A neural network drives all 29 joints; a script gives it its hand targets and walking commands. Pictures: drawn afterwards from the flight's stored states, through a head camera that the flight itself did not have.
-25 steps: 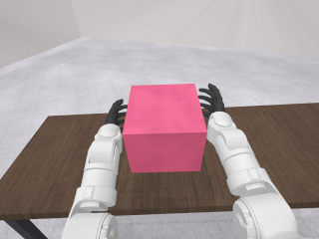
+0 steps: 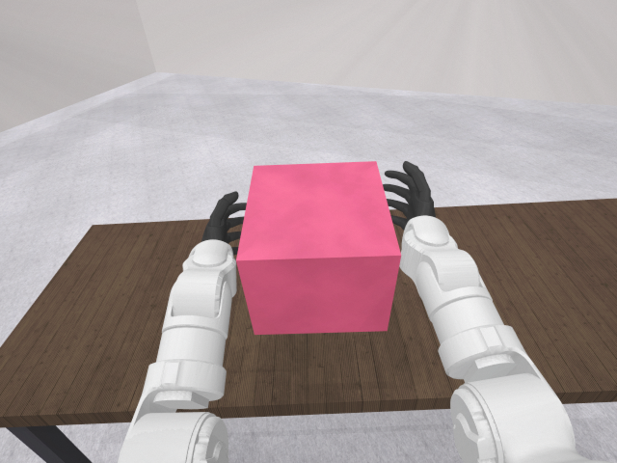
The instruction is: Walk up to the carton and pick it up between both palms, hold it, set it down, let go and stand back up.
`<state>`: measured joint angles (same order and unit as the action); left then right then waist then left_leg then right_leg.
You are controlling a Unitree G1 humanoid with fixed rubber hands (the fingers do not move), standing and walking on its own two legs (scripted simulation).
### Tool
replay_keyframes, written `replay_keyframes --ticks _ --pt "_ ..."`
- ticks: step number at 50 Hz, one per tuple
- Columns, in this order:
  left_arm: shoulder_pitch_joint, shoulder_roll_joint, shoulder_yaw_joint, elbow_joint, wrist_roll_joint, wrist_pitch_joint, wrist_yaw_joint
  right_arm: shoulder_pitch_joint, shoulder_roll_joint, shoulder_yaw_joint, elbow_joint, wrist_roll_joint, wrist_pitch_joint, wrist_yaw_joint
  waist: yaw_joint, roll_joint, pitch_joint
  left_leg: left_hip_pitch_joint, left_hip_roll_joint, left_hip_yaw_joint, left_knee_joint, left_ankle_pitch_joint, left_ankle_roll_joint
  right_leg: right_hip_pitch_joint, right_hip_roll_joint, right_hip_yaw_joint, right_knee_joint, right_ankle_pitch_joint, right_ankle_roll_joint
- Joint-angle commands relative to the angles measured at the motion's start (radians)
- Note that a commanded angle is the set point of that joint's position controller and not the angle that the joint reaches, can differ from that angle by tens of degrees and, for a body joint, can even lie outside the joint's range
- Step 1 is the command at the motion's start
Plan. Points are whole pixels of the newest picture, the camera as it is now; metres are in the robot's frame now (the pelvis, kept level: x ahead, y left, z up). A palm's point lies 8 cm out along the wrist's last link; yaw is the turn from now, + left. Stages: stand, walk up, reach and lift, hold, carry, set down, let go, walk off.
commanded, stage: hold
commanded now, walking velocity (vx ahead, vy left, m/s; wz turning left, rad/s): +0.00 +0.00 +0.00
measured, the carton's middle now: (317, 244) +0.37 +0.01 +0.16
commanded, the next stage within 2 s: none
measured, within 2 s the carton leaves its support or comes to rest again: neither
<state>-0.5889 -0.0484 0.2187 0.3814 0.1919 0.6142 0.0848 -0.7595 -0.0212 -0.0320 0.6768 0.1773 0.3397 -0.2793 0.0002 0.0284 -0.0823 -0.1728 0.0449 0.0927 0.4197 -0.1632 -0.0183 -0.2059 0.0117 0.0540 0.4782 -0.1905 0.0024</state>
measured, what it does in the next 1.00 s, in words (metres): stands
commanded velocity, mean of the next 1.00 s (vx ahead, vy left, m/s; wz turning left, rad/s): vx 0.00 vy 0.00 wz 0.00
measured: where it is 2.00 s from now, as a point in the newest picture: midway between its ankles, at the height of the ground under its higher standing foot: outside the picture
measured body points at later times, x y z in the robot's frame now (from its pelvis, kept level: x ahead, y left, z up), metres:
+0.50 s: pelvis +0.00 +0.00 +0.00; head -0.07 -0.02 +0.44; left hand +0.36 +0.15 +0.17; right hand +0.39 -0.12 +0.19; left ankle +0.04 +0.13 -0.74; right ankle +0.05 -0.11 -0.74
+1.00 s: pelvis +0.00 +0.00 +0.00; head -0.07 -0.02 +0.45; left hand +0.36 +0.15 +0.17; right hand +0.39 -0.12 +0.19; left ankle +0.04 +0.13 -0.74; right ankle +0.05 -0.11 -0.74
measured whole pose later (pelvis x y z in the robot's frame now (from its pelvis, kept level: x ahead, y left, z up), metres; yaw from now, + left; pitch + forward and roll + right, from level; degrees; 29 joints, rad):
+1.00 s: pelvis +0.00 +0.00 +0.00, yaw +0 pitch -5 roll +1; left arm -0.59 -0.05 0.22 0.38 0.20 0.62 0.08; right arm -0.76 -0.02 -0.03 0.68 0.18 0.34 -0.28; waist 0.00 0.03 -0.08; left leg -0.17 0.04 0.09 0.42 -0.16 -0.02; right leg -0.20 0.01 0.05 0.48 -0.19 0.00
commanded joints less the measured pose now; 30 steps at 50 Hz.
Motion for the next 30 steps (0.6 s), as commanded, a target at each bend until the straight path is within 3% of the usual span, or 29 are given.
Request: replay_keyframes --ticks 1,2,3,5,6,10,11,12,14,16,17,19,20,22,26,27,28,29,30 --pt "-1.061 -0.639 -0.420 -0.395 -0.164 -0.108 -0.145 -0.751 0.801 0.372 -0.299 0.078 -0.025 0.124 -0.135 -0.116 -0.394 0.175 -0.089 -0.092 -0.108 0.057 0.017 0.194 0.050 -0.082 -0.174 0.198 0.070" --pt "-1.050 -0.638 -0.424 -0.381 -0.164 -0.107 -0.147 -0.789 0.797 0.377 -0.319 0.078 -0.028 0.118 -0.139 -0.126 -0.411 0.172 -0.092 -0.095 -0.107 0.063 0.020 0.196 0.046 -0.086 -0.183 0.205 0.078" --pt "-1.050 -0.633 -0.423 -0.380 -0.156 -0.106 -0.149 -0.758 0.788 0.359 -0.291 0.067 -0.022 0.117 -0.144 -0.099 -0.373 0.172 -0.099 -0.091 -0.110 0.042 0.020 0.195 0.044 -0.084 -0.188 0.185 0.075" --pt "-1.046 -0.647 -0.429 -0.381 -0.151 -0.104 -0.148 -0.752 0.804 0.377 -0.312 0.069 -0.021 0.116 -0.132 -0.113 -0.369 0.165 -0.088 -0.095 -0.114 0.042 0.013 0.193 0.053 -0.083 -0.179 0.196 0.073" --pt "-1.015 -0.640 -0.433 -0.390 -0.161 -0.101 -0.146 -0.738 0.798 0.390 -0.312 0.085 -0.021 0.117 -0.140 -0.119 -0.394 0.182 -0.087 -0.096 -0.106 0.092 0.011 0.200 0.055 -0.081 -0.173 0.247 0.072" --pt "-1.057 -0.640 -0.421 -0.390 -0.153 -0.108 -0.147 -0.729 0.797 0.366 -0.282 0.073 -0.019 0.116 -0.135 -0.104 -0.375 0.170 -0.092 -0.094 -0.113 0.039 0.013 0.192 0.055 -0.082 -0.183 0.186 0.072" --pt "-1.076 -0.643 -0.432 -0.391 -0.165 -0.112 -0.141 -0.778 0.803 0.381 -0.301 0.078 -0.027 0.123 -0.125 -0.119 -0.408 0.173 -0.087 -0.093 -0.108 0.058 0.019 0.188 0.056 -0.087 -0.176 0.193 0.070" --pt "-1.026 -0.647 -0.441 -0.435 -0.168 -0.110 -0.142 -0.723 0.804 0.413 -0.322 0.103 -0.027 0.119 -0.127 -0.090 -0.426 0.192 -0.091 -0.095 -0.093 0.113 0.012 0.216 0.051 -0.083 -0.157 0.268 0.074" --pt "-1.040 -0.636 -0.447 -0.425 -0.158 -0.111 -0.138 -0.726 0.795 0.392 -0.314 0.077 -0.019 0.115 -0.134 -0.120 -0.399 0.187 -0.090 -0.101 -0.103 0.086 0.010 0.205 0.058 -0.081 -0.172 0.239 0.077" --pt "-1.034 -0.653 -0.426 -0.337 -0.149 -0.096 -0.146 -0.774 0.774 0.355 -0.290 0.072 -0.024 0.121 -0.136 -0.085 -0.360 0.166 -0.088 -0.099 -0.114 0.012 0.014 0.164 0.054 -0.093 -0.188 0.138 0.068" --pt "-1.024 -0.642 -0.422 -0.384 -0.142 -0.098 -0.145 -0.742 0.795 0.384 -0.331 0.074 -0.027 0.118 -0.131 -0.119 -0.389 0.182 -0.088 -0.098 -0.109 0.051 0.019 0.199 0.058 -0.091 -0.180 0.188 0.070" --pt "-1.064 -0.653 -0.449 -0.393 -0.175 -0.112 -0.140 -0.790 0.802 0.375 -0.355 0.082 -0.033 0.117 -0.140 -0.109 -0.419 0.182 -0.091 -0.094 -0.103 0.054 0.016 0.196 0.054 -0.079 -0.184 0.193 0.076" --pt "-1.045 -0.644 -0.439 -0.410 -0.167 -0.110 -0.139 -0.760 0.806 0.396 -0.331 0.081 -0.027 0.115 -0.135 -0.120 -0.406 0.186 -0.093 -0.096 -0.101 0.092 0.018 0.199 0.056 -0.090 -0.175 0.230 0.075" --pt "-1.062 -0.632 -0.433 -0.389 -0.155 -0.109 -0.144 -0.721 0.793 0.363 -0.254 0.063 -0.017 0.118 -0.148 -0.106 -0.362 0.180 -0.088 -0.096 -0.115 0.040 0.013 0.174 0.048 -0.083 -0.184 0.186 0.072" --pt "-1.079 -0.638 -0.429 -0.366 -0.161 -0.116 -0.140 -0.758 0.811 0.361 -0.292 0.063 -0.034 0.126 -0.132 -0.101 -0.388 0.163 -0.086 -0.099 -0.113 0.027 0.020 0.184 0.049 -0.084 -0.178 0.170 0.065" --pt "-1.046 -0.656 -0.445 -0.372 -0.167 -0.109 -0.140 -0.775 0.786 0.356 -0.315 0.068 -0.032 0.125 -0.149 -0.095 -0.407 0.174 -0.084 -0.098 -0.110 0.044 0.013 0.191 0.055 -0.085 -0.178 0.194 0.062" --pt "-0.996 -0.633 -0.411 -0.361 -0.140 -0.097 -0.148 -0.743 0.776 0.368 -0.299 0.066 -0.024 0.122 -0.127 -0.112 -0.361 0.168 -0.091 -0.096 -0.111 0.069 0.019 0.203 0.057 -0.092 -0.174 0.214 0.066" --pt "-1.003 -0.630 -0.419 -0.395 -0.144 -0.098 -0.148 -0.726 0.785 0.383 -0.303 0.080 -0.022 0.119 -0.135 -0.106 -0.382 0.185 -0.096 -0.093 -0.105 0.091 0.015 0.214 0.051 -0.083 -0.178 0.234 0.071" --pt "-1.036 -0.626 -0.418 -0.401 -0.152 -0.106 -0.148 -0.754 0.793 0.394 -0.316 0.077 -0.027 0.119 -0.129 -0.138 -0.385 0.173 -0.097 -0.093 -0.107 0.070 0.018 0.210 0.053 -0.084 -0.184 0.215 0.082"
